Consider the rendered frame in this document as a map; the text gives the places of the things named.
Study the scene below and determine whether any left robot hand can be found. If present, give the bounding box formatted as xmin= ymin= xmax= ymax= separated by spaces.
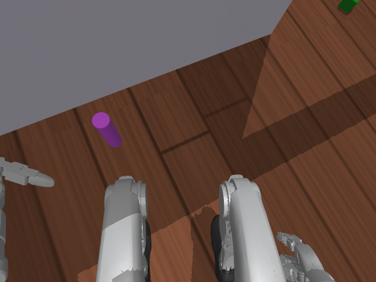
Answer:
xmin=0 ymin=157 xmax=55 ymax=187

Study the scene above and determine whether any right robot hand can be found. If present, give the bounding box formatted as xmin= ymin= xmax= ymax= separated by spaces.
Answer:
xmin=276 ymin=232 xmax=324 ymax=282

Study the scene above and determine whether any right robot foot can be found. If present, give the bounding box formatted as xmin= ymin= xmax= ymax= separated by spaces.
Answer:
xmin=211 ymin=215 xmax=234 ymax=282

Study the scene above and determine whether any right robot arm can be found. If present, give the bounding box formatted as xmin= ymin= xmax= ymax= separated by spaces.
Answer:
xmin=304 ymin=269 xmax=336 ymax=282

